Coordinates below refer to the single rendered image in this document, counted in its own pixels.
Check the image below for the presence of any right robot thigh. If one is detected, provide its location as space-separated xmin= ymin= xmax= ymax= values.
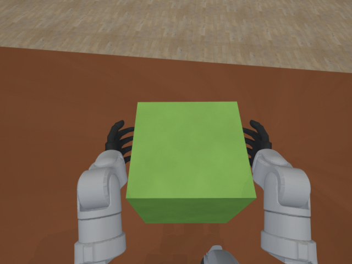
xmin=204 ymin=250 xmax=239 ymax=264

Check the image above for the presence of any right robot forearm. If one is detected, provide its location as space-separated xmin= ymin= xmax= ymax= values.
xmin=252 ymin=148 xmax=318 ymax=264

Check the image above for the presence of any robot left hand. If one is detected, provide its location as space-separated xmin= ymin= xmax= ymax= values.
xmin=105 ymin=120 xmax=135 ymax=164

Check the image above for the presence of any left robot forearm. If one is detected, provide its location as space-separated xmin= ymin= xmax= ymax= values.
xmin=74 ymin=150 xmax=128 ymax=264

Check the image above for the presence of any carton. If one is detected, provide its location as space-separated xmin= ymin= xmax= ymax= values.
xmin=126 ymin=102 xmax=257 ymax=223

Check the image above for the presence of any robot right hand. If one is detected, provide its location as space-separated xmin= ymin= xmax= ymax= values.
xmin=243 ymin=120 xmax=272 ymax=167

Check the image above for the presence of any robot right shin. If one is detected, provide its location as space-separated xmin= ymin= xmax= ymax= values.
xmin=208 ymin=245 xmax=222 ymax=253

